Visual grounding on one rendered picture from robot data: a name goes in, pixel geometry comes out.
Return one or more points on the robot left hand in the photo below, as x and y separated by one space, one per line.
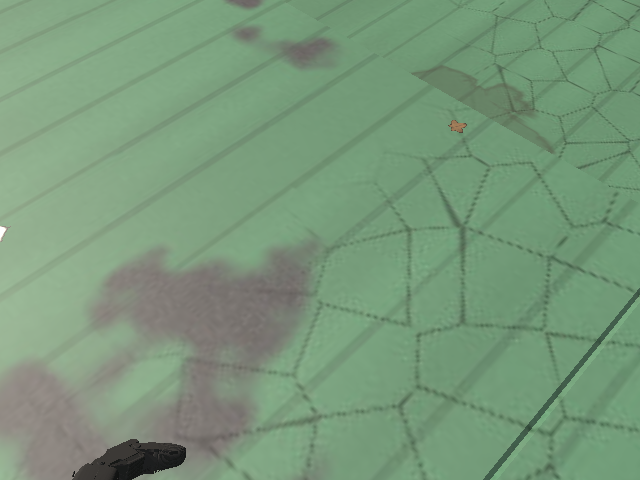
131 459

